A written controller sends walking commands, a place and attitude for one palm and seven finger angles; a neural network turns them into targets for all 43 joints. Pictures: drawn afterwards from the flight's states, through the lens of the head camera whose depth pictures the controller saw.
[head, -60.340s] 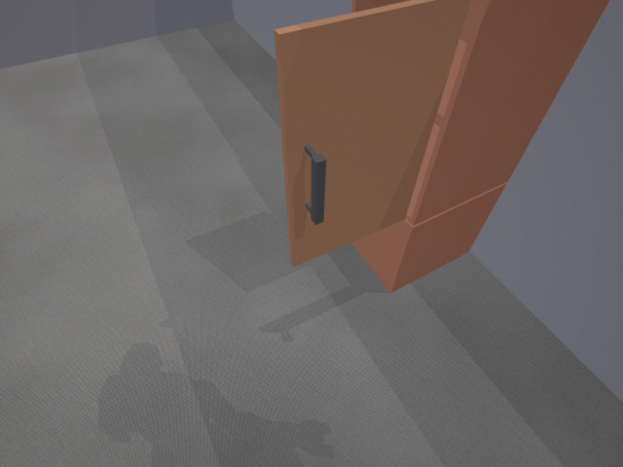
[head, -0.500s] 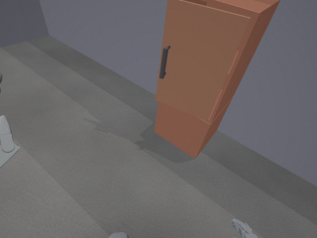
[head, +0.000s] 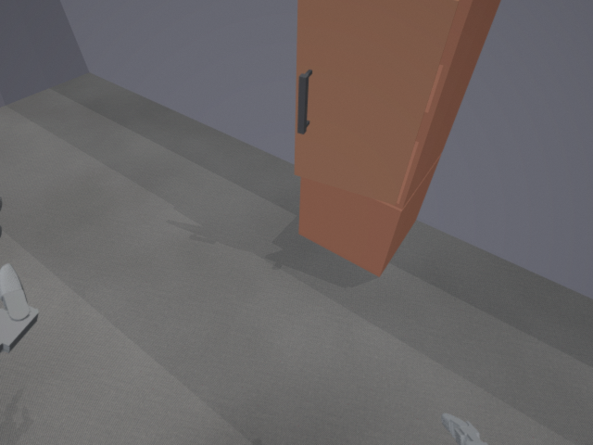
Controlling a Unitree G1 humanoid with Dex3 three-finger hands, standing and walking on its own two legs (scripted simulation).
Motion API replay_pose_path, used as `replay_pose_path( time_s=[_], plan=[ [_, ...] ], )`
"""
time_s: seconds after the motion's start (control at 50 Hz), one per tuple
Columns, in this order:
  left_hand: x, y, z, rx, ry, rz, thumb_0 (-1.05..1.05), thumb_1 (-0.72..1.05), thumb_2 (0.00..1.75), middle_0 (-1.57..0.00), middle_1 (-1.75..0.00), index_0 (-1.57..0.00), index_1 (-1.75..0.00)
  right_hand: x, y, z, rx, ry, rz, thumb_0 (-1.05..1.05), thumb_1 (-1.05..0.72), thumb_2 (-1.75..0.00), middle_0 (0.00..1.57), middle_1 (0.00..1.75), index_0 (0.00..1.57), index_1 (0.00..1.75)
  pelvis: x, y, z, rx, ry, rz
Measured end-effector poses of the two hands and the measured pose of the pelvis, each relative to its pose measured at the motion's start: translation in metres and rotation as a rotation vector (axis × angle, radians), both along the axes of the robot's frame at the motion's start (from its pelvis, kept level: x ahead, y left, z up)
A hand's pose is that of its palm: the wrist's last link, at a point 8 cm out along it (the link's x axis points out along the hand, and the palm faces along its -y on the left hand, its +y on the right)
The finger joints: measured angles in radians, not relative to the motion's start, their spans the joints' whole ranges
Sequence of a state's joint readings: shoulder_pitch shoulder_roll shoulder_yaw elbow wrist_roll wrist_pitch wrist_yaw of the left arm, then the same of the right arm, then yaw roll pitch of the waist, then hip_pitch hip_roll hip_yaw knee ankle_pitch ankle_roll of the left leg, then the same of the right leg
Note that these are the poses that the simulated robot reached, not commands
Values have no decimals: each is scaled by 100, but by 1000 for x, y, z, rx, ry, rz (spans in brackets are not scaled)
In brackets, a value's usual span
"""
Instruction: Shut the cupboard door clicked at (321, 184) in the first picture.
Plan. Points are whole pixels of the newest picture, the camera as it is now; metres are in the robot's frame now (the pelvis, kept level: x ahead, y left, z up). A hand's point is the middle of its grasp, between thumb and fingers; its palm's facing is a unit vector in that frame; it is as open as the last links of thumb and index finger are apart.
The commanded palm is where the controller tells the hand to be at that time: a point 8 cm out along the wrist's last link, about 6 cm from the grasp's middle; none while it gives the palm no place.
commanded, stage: let the arm hang, fingers relaxed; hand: left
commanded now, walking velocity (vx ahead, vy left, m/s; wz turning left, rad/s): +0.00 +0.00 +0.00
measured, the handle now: (305, 102) +0.99 +0.03 -0.04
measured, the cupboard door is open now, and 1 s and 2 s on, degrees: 11 11 11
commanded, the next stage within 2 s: look to check the result in 1.12 s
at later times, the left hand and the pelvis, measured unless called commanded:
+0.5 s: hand out of the picture +0.03 +0.16 -0.16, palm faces +0.09 -0.97 -0.21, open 7.0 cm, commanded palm none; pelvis +0.01 -0.02 +0.01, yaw +4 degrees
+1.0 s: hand out of the picture -0.01 +0.14 -0.16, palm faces +0.09 -0.99 -0.14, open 7.3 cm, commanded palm none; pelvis +0.02 -0.01 +0.02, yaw +2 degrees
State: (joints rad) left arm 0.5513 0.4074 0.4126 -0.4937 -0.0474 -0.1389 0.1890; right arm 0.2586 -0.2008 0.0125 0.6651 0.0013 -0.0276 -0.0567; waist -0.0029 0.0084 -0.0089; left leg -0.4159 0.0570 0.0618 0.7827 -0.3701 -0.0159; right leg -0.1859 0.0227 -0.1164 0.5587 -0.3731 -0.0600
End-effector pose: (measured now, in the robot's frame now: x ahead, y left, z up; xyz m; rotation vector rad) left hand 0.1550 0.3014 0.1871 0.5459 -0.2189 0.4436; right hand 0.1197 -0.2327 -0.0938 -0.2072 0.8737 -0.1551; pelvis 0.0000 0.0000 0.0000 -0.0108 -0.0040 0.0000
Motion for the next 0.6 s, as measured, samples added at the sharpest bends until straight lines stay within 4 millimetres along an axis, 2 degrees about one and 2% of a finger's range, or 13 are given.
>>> replay_pose_path(
  time_s=[0.04, 0.06, 0.1, 0.14, 0.2, 0.24, 0.26, 0.28, 0.3, 0.36, 0.44, 0.6],
  plan=[
    [7, 1, -11, -11, 5, -12, 1, 89, 90, -21, -30, -22, -31, 7, -6, 1, -20, -20, 17, 1, -91, -90, 20, 30, 20, 30, 5, 3, -3, -4, -2, 11],
    [15, 3, -30, -38, 63, -22, 1, 89, 90, -21, -30, -21, -31, 11, -8, -2, -21, -23, 38, 1, -91, -90, 20, 30, 20, 30, 6, 6, -6, -8, 3, 18],
    [31, 4, -88, -156, 271, -12, 0, 90, 90, -20, -30, -21, -30, 17, -12, -11, -26, -5, 68, 1, -91, -90, 20, 30, 20, 30, 4, 9, -11, 0, 11, 26],
    [33, -7, -157, -288, 536, 10, 0, 90, 90, -20, -30, -20, -30, 18, -14, -17, -29, 14, 87, 1, -91, -90, 20, 30, 20, 30, 0, 8, -13, 15, 13, 38],
    [6, -46, -246, -436, 914, 2, 1, 91, 90, -20, -30, -20, -30, 12, -16, -23, -15, 49, 96, 0, -91, -90, 20, 30, 20, 30, -6, 0, -13, 37, 6, 45],
    [-28, -78, -289, -508, 1108, -16, 1, 91, 90, -20, -30, -20, -30, 4, -18, -28, 4, 90, 82, 0, -91, -90, 20, 30, 20, 30, -7, -8, -14, 45, -1, 44],
    [-48, -94, -303, -549, 1195, -20, 1, 91, 90, -20, -30, -20, -30, -2, -19, -30, 12, 123, 72, 0, -91, -90, 20, 30, 20, 30, -6, -11, -12, 40, -4, 51],
    [-67, -107, -313, -599, 1260, -11, 1, 92, 90, -20, -30, -20, -30, -8, -20, -31, 16, 163, 64, 0, -91, -90, 20, 30, 20, 30, -5, -13, -9, 35, -4, 58],
    [-76, -109, -315, -660, 1240, 42, -2, 95, 90, -20, -30, -21, -30, -16, -20, -32, 15, 208, 63, 0, -91, -90, 20, 30, 20, 30, -4, -16, -7, 25, 0, 69],
    [-92, -103, -316, -680, 1246, 108, -8, 101, 90, -21, -30, -21, -30, -40, -18, -37, 14, 335, 66, 0, -91, -90, 20, 30, 20, 30, 0, -21, -1, 5, 3, 82],
    [-116, -94, -318, -669, 1342, 169, -6, 99, 90, -21, -30, -21, -30, -67, -15, -39, 33, 437, 26, 0, -92, -90, 20, 30, 20, 30, 6, -23, 6, 4, -7, 78],
    [-154, -86, -314, -662, 1496, 239, -1, 93, 90, -20, -30, -21, -30, -101, -7, -40, 66, 526, -39, 0, -92, -90, 20, 30, 20, 30, 15, -19, 14, 5, -19, 55]
  ],
)
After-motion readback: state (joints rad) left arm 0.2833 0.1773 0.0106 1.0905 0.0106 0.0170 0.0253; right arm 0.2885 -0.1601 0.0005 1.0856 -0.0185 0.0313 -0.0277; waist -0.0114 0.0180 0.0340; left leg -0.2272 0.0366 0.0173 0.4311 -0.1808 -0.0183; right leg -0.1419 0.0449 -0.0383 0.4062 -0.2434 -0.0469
